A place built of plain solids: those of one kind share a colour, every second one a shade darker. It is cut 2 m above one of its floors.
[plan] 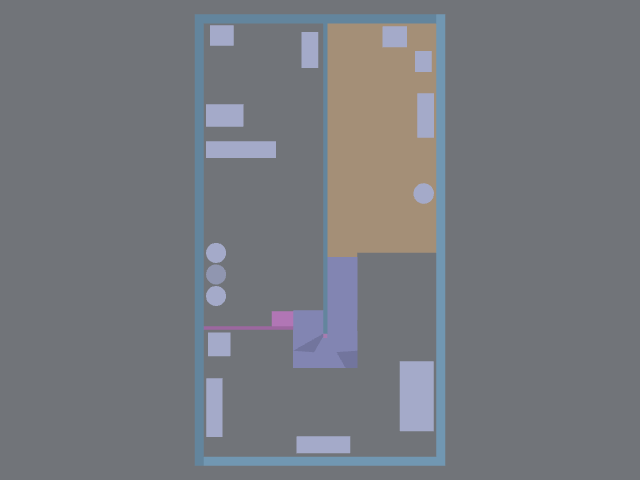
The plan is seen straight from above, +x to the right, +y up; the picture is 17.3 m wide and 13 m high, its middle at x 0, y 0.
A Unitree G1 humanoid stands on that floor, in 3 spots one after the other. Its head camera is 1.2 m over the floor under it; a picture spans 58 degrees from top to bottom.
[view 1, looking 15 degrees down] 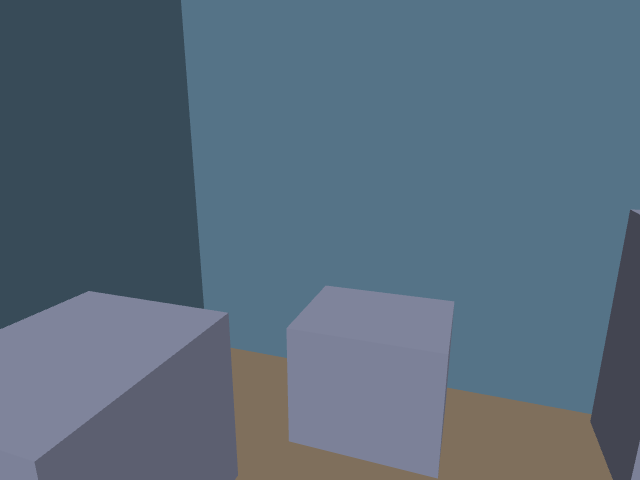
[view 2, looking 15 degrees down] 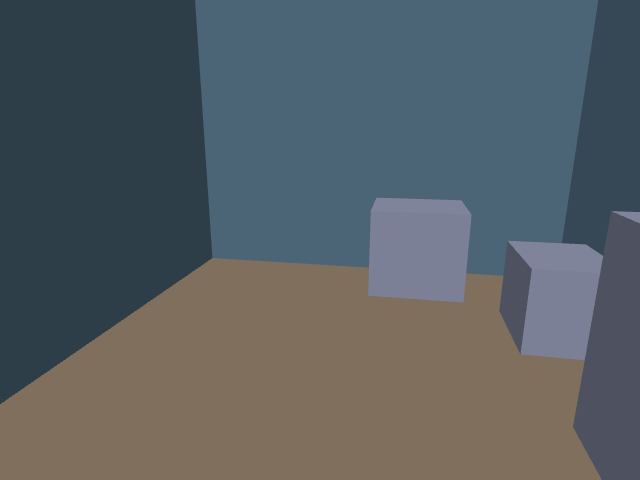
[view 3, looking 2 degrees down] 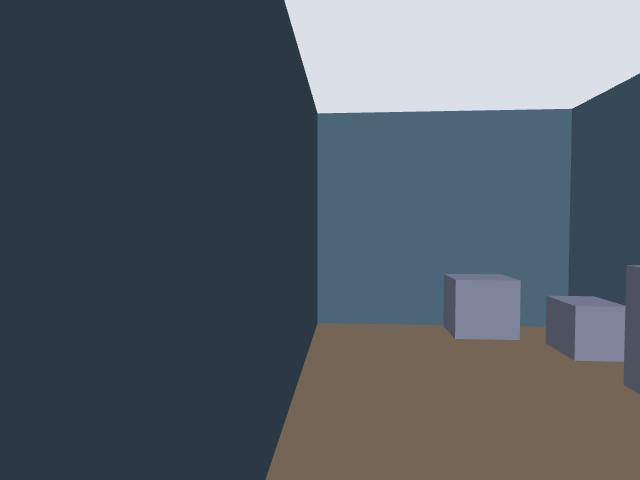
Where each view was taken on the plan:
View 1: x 1.26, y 4.54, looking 19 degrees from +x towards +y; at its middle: wall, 2.07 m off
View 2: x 1.91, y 2.29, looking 101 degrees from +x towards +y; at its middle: wall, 3.77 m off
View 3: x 0.60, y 0.63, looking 94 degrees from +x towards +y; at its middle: wall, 5.25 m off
